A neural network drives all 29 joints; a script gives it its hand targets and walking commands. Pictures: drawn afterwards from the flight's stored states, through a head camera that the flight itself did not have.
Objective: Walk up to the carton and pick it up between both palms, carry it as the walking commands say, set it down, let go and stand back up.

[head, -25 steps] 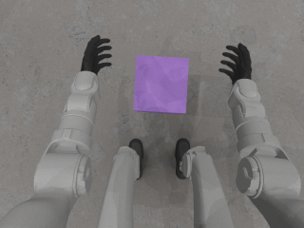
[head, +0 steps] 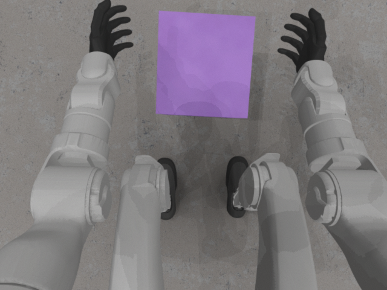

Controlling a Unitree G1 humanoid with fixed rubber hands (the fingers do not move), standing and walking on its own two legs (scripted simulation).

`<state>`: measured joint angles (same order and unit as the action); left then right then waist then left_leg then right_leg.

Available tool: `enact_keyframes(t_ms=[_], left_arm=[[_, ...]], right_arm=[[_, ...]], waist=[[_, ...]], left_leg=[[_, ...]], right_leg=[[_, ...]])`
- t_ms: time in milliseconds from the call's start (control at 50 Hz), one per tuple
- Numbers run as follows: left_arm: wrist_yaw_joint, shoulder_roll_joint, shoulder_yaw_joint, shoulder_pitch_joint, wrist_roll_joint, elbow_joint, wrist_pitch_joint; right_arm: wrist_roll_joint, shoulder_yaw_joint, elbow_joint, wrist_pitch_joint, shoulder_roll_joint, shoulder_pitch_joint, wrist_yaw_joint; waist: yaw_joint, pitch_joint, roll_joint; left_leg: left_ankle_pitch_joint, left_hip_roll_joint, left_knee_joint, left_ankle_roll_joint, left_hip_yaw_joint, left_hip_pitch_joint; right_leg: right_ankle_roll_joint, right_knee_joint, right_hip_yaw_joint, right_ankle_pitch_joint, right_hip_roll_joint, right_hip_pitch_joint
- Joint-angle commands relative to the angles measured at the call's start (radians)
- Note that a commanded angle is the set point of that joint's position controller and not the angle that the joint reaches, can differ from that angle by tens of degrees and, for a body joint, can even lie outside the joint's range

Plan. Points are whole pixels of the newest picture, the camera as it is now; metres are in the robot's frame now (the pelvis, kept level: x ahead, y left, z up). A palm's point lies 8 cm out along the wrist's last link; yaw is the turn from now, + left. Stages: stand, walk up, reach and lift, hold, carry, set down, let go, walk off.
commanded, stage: reach and lift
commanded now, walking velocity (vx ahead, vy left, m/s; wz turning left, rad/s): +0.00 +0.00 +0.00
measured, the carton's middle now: (201, 76) +0.50 +0.00 -0.36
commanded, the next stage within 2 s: none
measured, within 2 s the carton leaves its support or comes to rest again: neither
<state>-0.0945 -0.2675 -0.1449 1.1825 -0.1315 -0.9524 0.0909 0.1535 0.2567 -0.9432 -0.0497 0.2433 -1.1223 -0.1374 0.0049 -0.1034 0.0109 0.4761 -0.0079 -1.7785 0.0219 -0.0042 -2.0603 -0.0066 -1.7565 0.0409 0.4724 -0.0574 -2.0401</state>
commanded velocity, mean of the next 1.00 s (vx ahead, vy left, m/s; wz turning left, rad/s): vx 0.00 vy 0.00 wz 0.00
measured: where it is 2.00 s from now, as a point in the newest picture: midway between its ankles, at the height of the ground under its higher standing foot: (201, 198)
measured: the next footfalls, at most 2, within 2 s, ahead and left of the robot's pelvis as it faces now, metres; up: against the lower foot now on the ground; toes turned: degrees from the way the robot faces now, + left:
none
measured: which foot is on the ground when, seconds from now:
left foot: down 0.00-1.00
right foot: down 0.00-1.00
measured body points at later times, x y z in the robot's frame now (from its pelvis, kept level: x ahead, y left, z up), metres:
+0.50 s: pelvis -0.02 +0.00 -0.08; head +0.36 +0.02 +0.16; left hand +0.52 +0.18 -0.28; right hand +0.52 -0.19 -0.27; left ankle +0.11 +0.11 -0.45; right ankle +0.12 -0.12 -0.45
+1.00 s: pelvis -0.02 +0.00 -0.10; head +0.35 +0.02 +0.15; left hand +0.52 +0.18 -0.30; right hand +0.51 -0.19 -0.29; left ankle +0.11 +0.11 -0.45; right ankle +0.12 -0.12 -0.45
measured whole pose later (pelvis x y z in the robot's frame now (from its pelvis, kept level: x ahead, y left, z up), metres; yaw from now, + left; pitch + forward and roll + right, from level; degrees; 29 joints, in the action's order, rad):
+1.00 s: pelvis -0.02 +0.00 -0.10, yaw -1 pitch +33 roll -3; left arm -0.10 -0.36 -0.03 1.44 -0.22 -1.18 0.02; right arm 0.34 0.05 -1.25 0.02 0.36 -1.43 -0.14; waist 0.01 -0.42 0.01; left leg 0.51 -0.01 -2.14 0.03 -0.02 -2.21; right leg -0.01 -2.10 0.04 0.50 -0.06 -2.18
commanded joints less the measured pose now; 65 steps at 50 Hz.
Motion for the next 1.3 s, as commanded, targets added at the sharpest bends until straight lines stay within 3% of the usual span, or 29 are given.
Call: enact_keyframes(t_ms=[0,20,60,100,140,160,200,280,360,380,400,420,460,520,560,660,700,760,780,800,840,920,960,980,1040,1080,1180,1200,1280], left_arm=[[-0.015,-0.21,0.066,0.335,-0.042,0.089,-0.065],[-0.017,-0.219,0.059,0.338,-0.033,0.052,-0.068],[-0.014,-0.222,0.074,0.351,-0.055,0.022,-0.067],[-0.013,-0.211,0.075,0.361,-0.048,0.008,-0.068],[-0.025,-0.232,0.085,0.428,-0.055,0.16,-0.08],[-0.027,-0.223,0.109,0.39,-0.057,-0.031,-0.075],[-0.031,-0.263,0.085,0.459,-0.061,0.061,-0.074],[-0.031,-0.248,0.133,0.511,-0.076,-0.016,-0.066],[-0.029,-0.244,0.155,0.558,-0.088,-0.011,-0.068],[-0.026,-0.264,0.148,0.57,-0.088,-0.035,-0.067],[-0.027,-0.264,0.148,0.577,-0.097,0.013,-0.07],[-0.017,-0.259,0.145,0.55,-0.086,-0.1,-0.074],[-0.007,-0.242,0.145,0.511,-0.073,-0.14,-0.087],[0.0,-0.241,0.152,0.506,-0.069,-0.128,-0.103],[0.003,-0.223,0.164,0.482,-0.079,-0.163,-0.105],[-0.003,-0.206,0.186,0.496,-0.111,-0.115,-0.117],[-0.006,-0.213,0.198,0.535,-0.118,-0.086,-0.119],[-0.012,-0.209,0.193,0.54,-0.111,-0.104,-0.115],[-0.002,-0.209,0.197,0.528,-0.112,-0.147,-0.108],[-0.005,-0.199,0.179,0.536,-0.104,-0.132,-0.11],[0.002,-0.186,0.215,0.565,-0.114,-0.117,-0.111],[0.002,-0.118,0.228,0.532,-0.12,-0.174,-0.113],[0.009,-0.1,0.238,0.581,-0.135,-0.134,-0.116],[0.01,-0.086,0.259,0.58,-0.133,-0.168,-0.119],[0.006,-0.068,0.251,0.617,-0.132,-0.104,-0.127],[0.008,-0.035,0.281,0.659,-0.149,-0.081,-0.131],[0.006,-0.011,0.266,0.645,-0.141,-0.122,-0.125],[-0.002,-0.026,0.246,0.615,-0.129,-0.143,-0.126],[-0.001,0.026,0.264,0.621,-0.13,-0.153,-0.128]], right_arm=[[0.018,-0.038,0.121,0.059,0.171,-0.311,-0.017],[0.019,-0.044,0.038,0.057,0.16,-0.274,-0.018],[0.028,-0.046,0.074,0.063,0.188,-0.327,-0.022],[0.03,-0.048,0.045,0.065,0.19,-0.324,-0.019],[0.031,-0.037,0.17,0.078,0.227,-0.374,-0.024],[0.052,-0.07,0.02,0.077,0.206,-0.369,-0.019],[0.051,-0.064,0.111,0.073,0.236,-0.435,-0.023],[0.079,-0.083,0.028,0.066,0.238,-0.492,-0.017],[0.122,-0.137,0.017,0.072,0.226,-0.533,-0.018],[0.112,-0.121,-0.02,0.071,0.241,-0.52,-0.021],[0.13,-0.156,-0.02,0.069,0.196,-0.505,-0.018],[0.146,-0.166,-0.169,0.065,0.173,-0.455,-0.004],[0.143,-0.178,-0.233,0.07,0.137,-0.433,0.006],[0.15,-0.193,-0.202,0.09,0.135,-0.461,0.007],[0.145,-0.152,-0.158,0.116,0.193,-0.467,-0.005],[0.186,-0.198,-0.118,0.124,0.167,-0.489,-0.001],[0.17,-0.194,-0.177,0.114,0.165,-0.466,0.002],[0.194,-0.219,-0.187,0.103,0.144,-0.499,0.007],[0.18,-0.202,-0.235,0.096,0.147,-0.472,0.012],[0.17,-0.201,-0.166,0.104,0.145,-0.51,0.006],[0.185,-0.216,-0.204,0.102,0.125,-0.501,0.011],[0.21,-0.243,-0.14,0.121,0.098,-0.573,0.013],[0.182,-0.239,-0.151,0.121,0.077,-0.572,0.011],[0.198,-0.257,-0.187,0.118,0.029,-0.578,0.017],[0.163,-0.235,-0.207,0.122,0.031,-0.559,0.017],[0.175,-0.234,-0.179,0.127,0.018,-0.581,0.012],[0.107,-0.186,-0.242,0.131,0.021,-0.55,-0.003],[0.112,-0.171,-0.255,0.134,0.032,-0.526,-0.015],[0.106,-0.183,-0.223,0.142,0.001,-0.556,-0.014]], waist=[[-0.07,1.182,0.021],[-0.068,1.138,0.03],[-0.093,1.102,-0.006],[-0.087,1.075,0.034],[-0.102,1.266,0.044],[-0.077,1.04,0.062],[-0.072,1.141,0.041],[-0.088,1.01,0.053],[-0.064,1.042,0.062],[-0.085,1.041,0.047],[-0.071,1.074,0.041],[-0.055,0.908,0.048],[-0.041,0.894,0.046],[-0.026,0.902,0.028],[-0.078,0.961,0.033],[-0.055,1.008,0.056],[-0.084,1.002,0.055],[-0.052,0.941,0.071],[-0.078,0.869,0.059],[-0.062,0.89,0.052],[-0.084,0.899,0.049],[-0.05,0.898,0.066],[-0.081,0.889,0.045],[-0.061,0.896,0.052],[-0.085,0.905,0.032],[-0.1,0.923,0.085],[-0.136,0.906,0.07],[-0.113,0.896,0.101],[-0.127,0.887,0.086]], left_leg=[[-0.288,0.049,0.027,-0.031,-0.025,0.537],[-0.238,0.045,0.012,-0.037,-0.013,0.5],[-0.259,0.041,-0.031,-0.031,-0.015,0.456],[-0.232,0.043,-0.045,-0.04,-0.02,0.47],[-0.318,0.05,-0.06,-0.045,-0.035,0.601],[-0.23,0.038,-0.07,-0.042,-0.027,0.47],[-0.218,0.037,-0.09,-0.042,-0.021,0.495],[-0.118,0.025,-0.094,-0.044,-0.024,0.455],[-0.172,0.017,-0.14,-0.046,-0.041,0.503],[-0.163,0.012,-0.161,-0.049,-0.028,0.447],[-0.214,0.024,-0.163,-0.045,-0.026,0.471],[-0.172,0.011,-0.17,-0.041,-0.038,0.393],[-0.204,0.01,-0.191,-0.039,-0.04,0.4],[-0.251,0.004,-0.22,-0.041,-0.042,0.358],[-0.279,-0.001,-0.229,-0.044,-0.044,0.394],[-0.294,0.008,-0.234,-0.046,-0.044,0.465],[-0.272,0.008,-0.223,-0.048,-0.051,0.472],[-0.205,0.011,-0.206,-0.047,-0.037,0.439],[-0.151,0.008,-0.192,-0.042,-0.041,0.397],[-0.182,0.013,-0.214,-0.038,-0.032,0.405],[-0.173,0.009,-0.205,-0.044,-0.039,0.403],[-0.19,0.014,-0.211,-0.039,-0.03,0.401],[-0.208,0.02,-0.215,-0.037,-0.046,0.383],[-0.203,0.021,-0.206,-0.038,-0.036,0.409],[-0.218,0.029,-0.21,-0.04,-0.049,0.392],[-0.218,0.028,-0.205,-0.049,-0.044,0.427],[-0.206,0.045,-0.215,-0.049,-0.045,0.414],[-0.206,0.051,-0.209,-0.054,-0.032,0.42],[-0.224,0.053,-0.208,-0.051,-0.054,0.426]], right_leg=[[-0.02,-0.01,-0.017,-0.289,0.114,0.428],[-0.02,-0.019,-0.019,-0.249,0.113,0.422],[-0.026,-0.04,-0.025,-0.272,0.105,0.424],[-0.017,-0.07,-0.024,-0.238,0.105,0.379],[-0.015,-0.095,-0.014,-0.304,0.103,0.438],[-0.014,-0.111,-0.016,-0.22,0.096,0.323],[-0.011,-0.119,-0.029,-0.215,0.096,0.4],[-0.009,-0.144,-0.009,-0.118,0.09,0.322],[-0.005,-0.191,-0.023,-0.153,0.08,0.333],[-0.01,-0.2,-0.026,-0.177,0.08,0.37],[-0.012,-0.207,-0.025,-0.241,0.083,0.427],[-0.012,-0.227,-0.037,-0.19,0.076,0.322],[-0.016,-0.224,-0.044,-0.186,0.082,0.283],[-0.025,-0.25,-0.047,-0.255,0.079,0.315],[-0.022,-0.263,-0.031,-0.288,0.083,0.344],[-0.011,-0.263,-0.034,-0.273,0.088,0.318],[-0.008,-0.272,-0.023,-0.258,0.084,0.319],[-0.002,-0.252,-0.03,-0.193,0.082,0.297],[-0.013,-0.248,-0.022,-0.157,0.082,0.272],[-0.012,-0.236,-0.031,-0.166,0.09,0.269],[-0.01,-0.253,-0.023,-0.182,0.088,0.281],[-0.008,-0.24,-0.029,-0.181,0.097,0.281],[-0.008,-0.245,-0.031,-0.204,0.099,0.279],[-0.015,-0.239,-0.021,-0.201,0.097,0.304],[-0.008,-0.254,-0.019,-0.22,0.101,0.274],[0.0,-0.253,-0.02,-0.223,0.1,0.276],[-0.002,-0.238,-0.016,-0.203,0.105,0.284],[-0.004,-0.232,-0.019,-0.199,0.108,0.291],[-0.002,-0.245,-0.018,-0.22,0.112,0.261]])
